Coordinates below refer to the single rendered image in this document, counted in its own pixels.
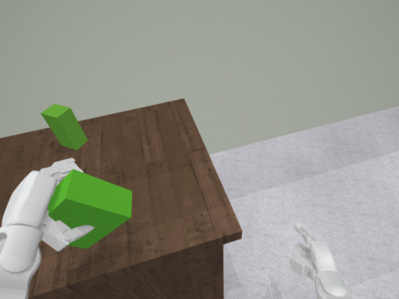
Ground right robot forearm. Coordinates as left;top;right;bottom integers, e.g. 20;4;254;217
315;270;355;299

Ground left robot hand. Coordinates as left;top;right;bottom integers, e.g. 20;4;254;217
2;158;95;252

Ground sponge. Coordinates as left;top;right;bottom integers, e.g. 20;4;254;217
42;169;132;249

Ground left robot forearm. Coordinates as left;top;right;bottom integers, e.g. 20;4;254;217
0;224;44;299

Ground right robot hand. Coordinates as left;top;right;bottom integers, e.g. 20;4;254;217
290;222;338;281

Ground table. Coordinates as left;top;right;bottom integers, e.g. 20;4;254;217
0;98;243;299

